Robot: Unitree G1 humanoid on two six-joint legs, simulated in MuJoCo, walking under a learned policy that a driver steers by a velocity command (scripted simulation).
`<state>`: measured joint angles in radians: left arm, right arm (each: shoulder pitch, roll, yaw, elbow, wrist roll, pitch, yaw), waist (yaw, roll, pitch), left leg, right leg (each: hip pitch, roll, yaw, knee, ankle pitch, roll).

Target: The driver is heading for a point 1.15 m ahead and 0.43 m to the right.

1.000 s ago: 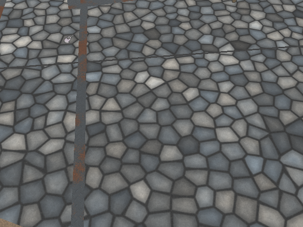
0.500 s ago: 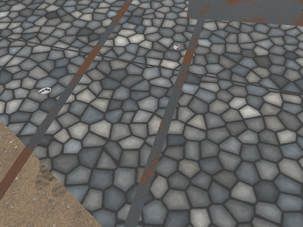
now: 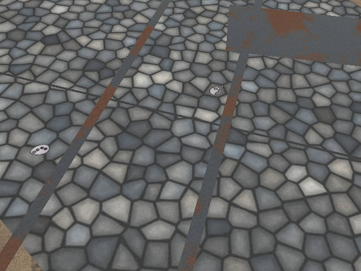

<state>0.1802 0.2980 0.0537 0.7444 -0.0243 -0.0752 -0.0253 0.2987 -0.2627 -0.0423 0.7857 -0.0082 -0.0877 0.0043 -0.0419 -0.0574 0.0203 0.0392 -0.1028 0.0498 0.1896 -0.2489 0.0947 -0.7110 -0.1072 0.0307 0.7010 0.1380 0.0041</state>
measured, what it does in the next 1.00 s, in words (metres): walks ahead, turning right: right foot, then left foot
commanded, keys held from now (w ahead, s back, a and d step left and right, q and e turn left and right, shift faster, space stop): w+e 1.00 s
